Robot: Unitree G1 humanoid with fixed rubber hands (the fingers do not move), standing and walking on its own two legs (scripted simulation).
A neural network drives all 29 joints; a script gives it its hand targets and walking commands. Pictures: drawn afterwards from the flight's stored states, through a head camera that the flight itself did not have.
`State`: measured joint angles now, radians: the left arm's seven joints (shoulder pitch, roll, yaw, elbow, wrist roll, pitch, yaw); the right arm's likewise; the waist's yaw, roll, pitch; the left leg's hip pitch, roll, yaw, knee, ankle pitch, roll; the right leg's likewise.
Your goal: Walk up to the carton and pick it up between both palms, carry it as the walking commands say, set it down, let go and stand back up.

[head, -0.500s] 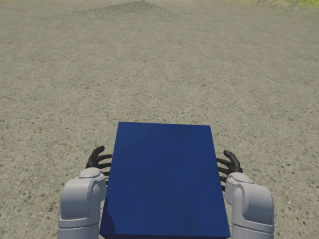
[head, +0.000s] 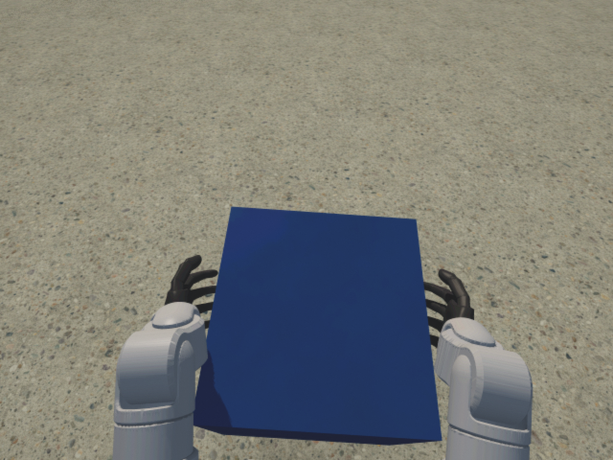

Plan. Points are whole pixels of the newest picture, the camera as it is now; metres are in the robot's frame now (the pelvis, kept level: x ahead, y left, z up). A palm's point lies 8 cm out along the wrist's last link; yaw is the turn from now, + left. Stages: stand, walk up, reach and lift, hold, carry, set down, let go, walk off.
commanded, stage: carry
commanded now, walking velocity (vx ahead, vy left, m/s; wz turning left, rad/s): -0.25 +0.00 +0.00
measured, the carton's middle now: (314, 332) +0.31 +0.00 +0.00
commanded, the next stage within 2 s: none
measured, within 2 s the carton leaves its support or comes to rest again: neither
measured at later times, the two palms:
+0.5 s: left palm (135, 456) +0.14 +0.17 +0.07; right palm out of the picture +0.15 -0.15 +0.07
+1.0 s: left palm out of the picture +0.00 +0.14 +0.09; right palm out of the picture -0.01 -0.17 +0.08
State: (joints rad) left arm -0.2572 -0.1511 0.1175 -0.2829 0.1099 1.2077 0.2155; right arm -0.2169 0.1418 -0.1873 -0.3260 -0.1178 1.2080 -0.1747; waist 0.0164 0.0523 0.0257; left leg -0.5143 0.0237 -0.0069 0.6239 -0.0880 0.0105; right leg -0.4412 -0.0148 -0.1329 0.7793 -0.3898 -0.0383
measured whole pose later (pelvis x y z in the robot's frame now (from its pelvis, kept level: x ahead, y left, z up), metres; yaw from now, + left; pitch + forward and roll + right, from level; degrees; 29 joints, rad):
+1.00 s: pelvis -0.29 -0.01 +0.01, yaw -1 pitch +1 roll -1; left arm -0.27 -0.16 0.14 -0.31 0.11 1.19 0.22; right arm -0.25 0.15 -0.18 -0.34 -0.11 1.19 -0.19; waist 0.01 0.03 0.06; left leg -0.41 0.03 0.00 0.83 -0.44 0.00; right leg -0.47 -0.04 -0.12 0.55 -0.10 -0.03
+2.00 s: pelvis -0.65 -0.01 +0.00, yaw -3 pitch +2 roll -2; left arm -0.28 -0.16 0.15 -0.27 0.11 1.20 0.21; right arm -0.25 0.15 -0.18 -0.31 -0.11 1.20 -0.20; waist 0.02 0.06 0.08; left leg -0.56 0.06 0.00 0.71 -0.27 -0.01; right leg -0.42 -0.04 -0.12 0.67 -0.27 0.01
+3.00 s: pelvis -1.02 +0.03 +0.01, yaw -4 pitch +0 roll -3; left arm -0.27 -0.15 0.15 -0.24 0.12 1.21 0.20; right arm -0.25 0.15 -0.18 -0.28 -0.11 1.23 -0.21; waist 0.03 0.02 0.04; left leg -0.43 0.05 0.00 0.69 -0.27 0.02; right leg -0.53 -0.07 -0.11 1.13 -0.42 0.01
